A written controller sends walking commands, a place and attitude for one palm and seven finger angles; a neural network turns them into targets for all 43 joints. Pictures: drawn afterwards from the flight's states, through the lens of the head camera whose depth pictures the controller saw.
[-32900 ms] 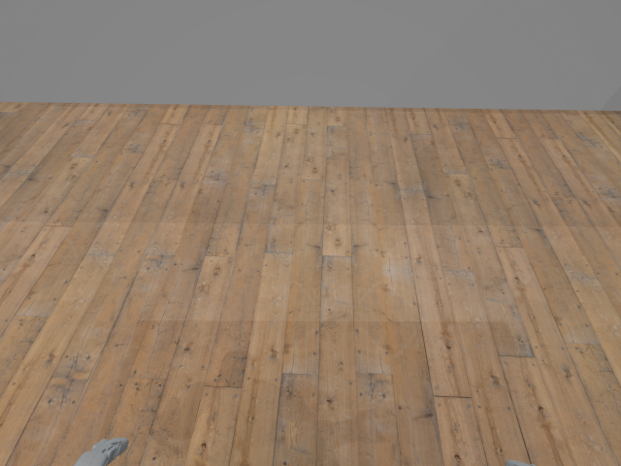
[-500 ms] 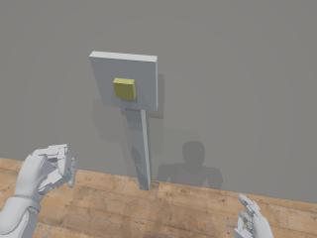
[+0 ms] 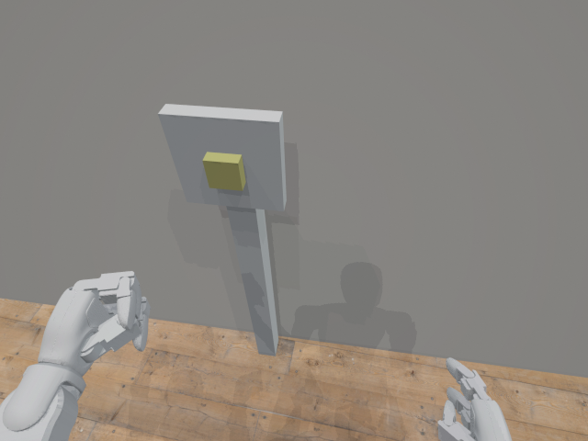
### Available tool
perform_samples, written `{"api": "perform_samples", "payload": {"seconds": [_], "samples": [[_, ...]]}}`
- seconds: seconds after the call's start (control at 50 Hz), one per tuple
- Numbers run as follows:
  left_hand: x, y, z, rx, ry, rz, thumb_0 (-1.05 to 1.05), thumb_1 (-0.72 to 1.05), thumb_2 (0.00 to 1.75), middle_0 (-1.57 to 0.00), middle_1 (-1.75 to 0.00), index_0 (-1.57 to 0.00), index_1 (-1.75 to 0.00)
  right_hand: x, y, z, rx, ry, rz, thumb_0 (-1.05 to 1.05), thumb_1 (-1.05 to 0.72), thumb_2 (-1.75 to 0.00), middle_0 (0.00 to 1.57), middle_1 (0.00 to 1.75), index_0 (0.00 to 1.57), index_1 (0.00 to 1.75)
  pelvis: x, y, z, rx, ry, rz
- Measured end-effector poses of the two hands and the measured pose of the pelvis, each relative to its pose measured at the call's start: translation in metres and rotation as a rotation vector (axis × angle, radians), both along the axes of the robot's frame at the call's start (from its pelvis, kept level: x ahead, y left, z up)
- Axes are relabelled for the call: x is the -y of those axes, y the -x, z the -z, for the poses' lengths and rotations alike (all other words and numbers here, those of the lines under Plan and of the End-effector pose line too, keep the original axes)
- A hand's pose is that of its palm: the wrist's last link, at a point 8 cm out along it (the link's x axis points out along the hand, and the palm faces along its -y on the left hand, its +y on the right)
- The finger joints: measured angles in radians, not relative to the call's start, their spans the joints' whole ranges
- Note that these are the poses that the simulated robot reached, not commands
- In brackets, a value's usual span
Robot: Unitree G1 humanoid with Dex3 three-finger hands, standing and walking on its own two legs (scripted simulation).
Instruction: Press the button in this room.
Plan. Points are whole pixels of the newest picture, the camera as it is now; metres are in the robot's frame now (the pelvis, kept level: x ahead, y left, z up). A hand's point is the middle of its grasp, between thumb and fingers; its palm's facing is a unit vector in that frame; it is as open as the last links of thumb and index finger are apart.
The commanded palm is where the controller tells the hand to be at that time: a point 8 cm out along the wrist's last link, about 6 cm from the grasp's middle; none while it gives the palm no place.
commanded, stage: aim a knuckle at the button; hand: left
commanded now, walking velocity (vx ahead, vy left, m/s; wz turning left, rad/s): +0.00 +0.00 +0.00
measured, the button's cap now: (225, 170) +0.50 +0.16 +0.10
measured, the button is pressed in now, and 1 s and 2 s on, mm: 0 0 0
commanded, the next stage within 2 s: none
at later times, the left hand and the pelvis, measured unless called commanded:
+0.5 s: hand (178, 276) +0.30 +0.18 +0.09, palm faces -0.07 -1.00 -0.04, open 3.1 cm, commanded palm +0.28 +0.23 +0.09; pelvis -0.01 +0.00 +0.00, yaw -1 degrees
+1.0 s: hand (225, 238) +0.37 +0.13 +0.08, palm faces -0.08 -1.00 -0.02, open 3.1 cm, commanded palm +0.36 +0.19 +0.08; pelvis -0.01 +0.00 +0.00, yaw -1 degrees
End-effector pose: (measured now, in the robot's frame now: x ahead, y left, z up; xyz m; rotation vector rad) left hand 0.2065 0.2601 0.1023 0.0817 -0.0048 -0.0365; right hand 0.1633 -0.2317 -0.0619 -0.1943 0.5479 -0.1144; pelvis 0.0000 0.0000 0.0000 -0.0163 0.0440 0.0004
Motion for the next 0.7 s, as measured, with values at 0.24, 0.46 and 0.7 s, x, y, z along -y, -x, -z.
{"api": "perform_samples", "payload": {"seconds": [0.24,0.46,0.7], "samples": [[0.011,-0.018,0.007,0.003,0.038,0.022,0.01,0.9,0.9,-1.31,-1.5,-1.3,-1.5,-0.001,0.008,0.006,-0.028,0.007,0.003,0.02,-0.9,-0.9,0.2,0.3,0.2,0.3,-0.001,0.008,0.001,0.002,-0.001,-0.006],[0.026,-0.066,0.004,0.031,0.04,0.035,0.01,0.9,0.9,-1.3,-1.5,-1.3,-1.5,0.007,0.029,0.014,-0.097,0.004,0.056,0.02,-0.9,-0.9,0.2,0.3,0.2,0.3,-0.001,0.008,0.001,-0.017,-0.011,0.012],[0.038,-0.092,0.01,0.029,0.052,0.032,0.01,0.9,0.9,-1.3,-1.5,-1.3,-1.5,0.014,0.041,0.024,-0.182,0.002,0.084,0.02,-0.9,-0.9,0.2,0.3,0.2,0.3,-0.001,0.003,0.001,-0.038,-0.015,0.021]]}}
